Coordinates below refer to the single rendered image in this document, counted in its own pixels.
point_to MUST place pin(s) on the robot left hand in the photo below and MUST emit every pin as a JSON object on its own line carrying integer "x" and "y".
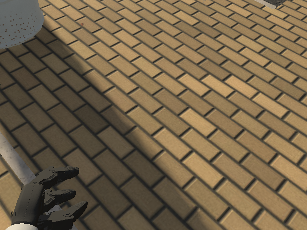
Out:
{"x": 34, "y": 201}

